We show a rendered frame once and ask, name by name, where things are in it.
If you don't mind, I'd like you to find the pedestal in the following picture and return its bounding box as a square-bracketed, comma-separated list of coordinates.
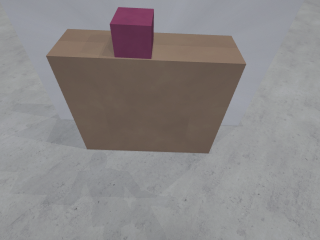
[46, 29, 246, 154]

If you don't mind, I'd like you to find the carton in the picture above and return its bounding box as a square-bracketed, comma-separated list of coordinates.
[110, 7, 154, 59]

